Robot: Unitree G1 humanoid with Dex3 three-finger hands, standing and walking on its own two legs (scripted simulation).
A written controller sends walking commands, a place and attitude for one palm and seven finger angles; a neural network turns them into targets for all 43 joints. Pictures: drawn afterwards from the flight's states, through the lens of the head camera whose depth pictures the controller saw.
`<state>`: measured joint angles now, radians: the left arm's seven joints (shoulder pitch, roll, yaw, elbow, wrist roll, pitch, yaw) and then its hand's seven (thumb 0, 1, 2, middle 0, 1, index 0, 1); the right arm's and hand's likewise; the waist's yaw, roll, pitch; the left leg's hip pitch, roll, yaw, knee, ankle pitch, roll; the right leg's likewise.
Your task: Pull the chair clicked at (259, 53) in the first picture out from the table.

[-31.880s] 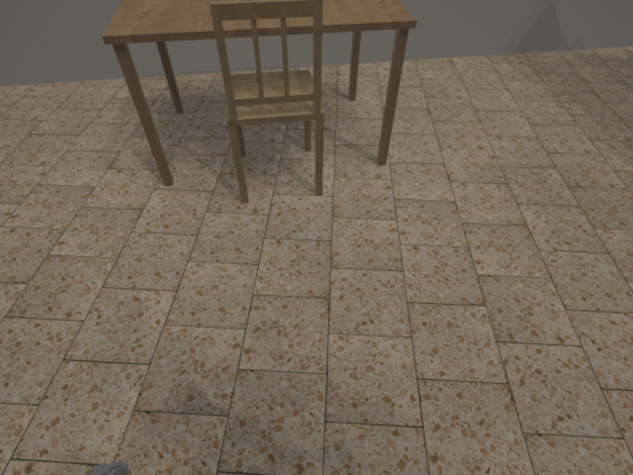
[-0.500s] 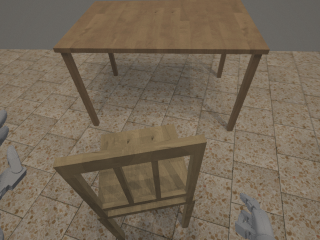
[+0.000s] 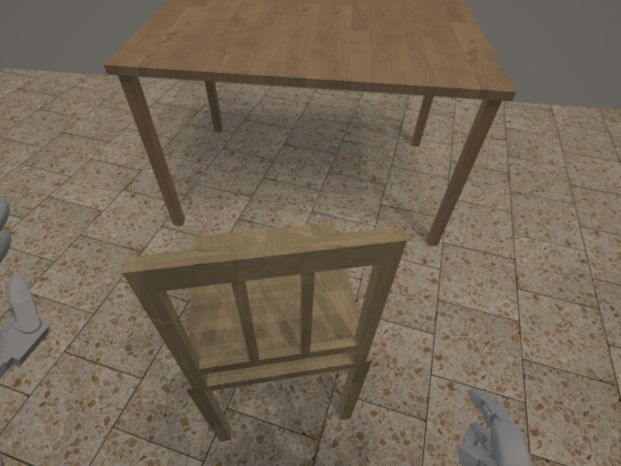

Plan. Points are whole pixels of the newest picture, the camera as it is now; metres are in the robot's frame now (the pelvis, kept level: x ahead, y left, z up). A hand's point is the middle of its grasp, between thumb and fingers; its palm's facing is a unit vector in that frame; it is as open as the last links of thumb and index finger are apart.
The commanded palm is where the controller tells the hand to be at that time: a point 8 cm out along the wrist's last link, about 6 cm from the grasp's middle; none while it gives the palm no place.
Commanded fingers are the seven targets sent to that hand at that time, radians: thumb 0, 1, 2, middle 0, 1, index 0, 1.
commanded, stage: step back with the hand held close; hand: left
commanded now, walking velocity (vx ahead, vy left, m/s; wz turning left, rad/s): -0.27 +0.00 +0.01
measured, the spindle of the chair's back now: (247, 322) +0.35 +0.14 -0.10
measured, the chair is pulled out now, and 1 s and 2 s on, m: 0.59 0.59 0.59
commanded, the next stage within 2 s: stop stepping back and stand still in 0.90 s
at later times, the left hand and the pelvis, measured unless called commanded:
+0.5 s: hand (10, 349) +0.17 +0.27 +0.17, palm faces +0.47 -0.74 -0.49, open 7.4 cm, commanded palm +0.10 +0.31 +0.18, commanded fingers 0.00 0.90 0.90 -0.20 -0.30 -0.20 -0.30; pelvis -0.03 +0.00 -0.01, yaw +2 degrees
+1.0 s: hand out of the picture +0.11 +0.25 +0.16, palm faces +0.40 -0.76 -0.51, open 7.4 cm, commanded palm +0.04 +0.28 +0.18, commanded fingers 0.00 0.90 0.90 -0.20 -0.30 -0.20 -0.30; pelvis -0.10 -0.02 +0.00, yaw +1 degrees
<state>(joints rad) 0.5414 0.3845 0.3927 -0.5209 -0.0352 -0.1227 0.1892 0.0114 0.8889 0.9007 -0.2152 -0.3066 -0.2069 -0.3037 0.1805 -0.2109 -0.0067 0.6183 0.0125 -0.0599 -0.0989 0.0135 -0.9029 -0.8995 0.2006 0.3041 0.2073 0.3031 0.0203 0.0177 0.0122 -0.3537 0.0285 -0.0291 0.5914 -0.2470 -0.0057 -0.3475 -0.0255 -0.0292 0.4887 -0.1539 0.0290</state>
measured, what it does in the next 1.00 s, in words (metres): walks backwards: right foot, then left foot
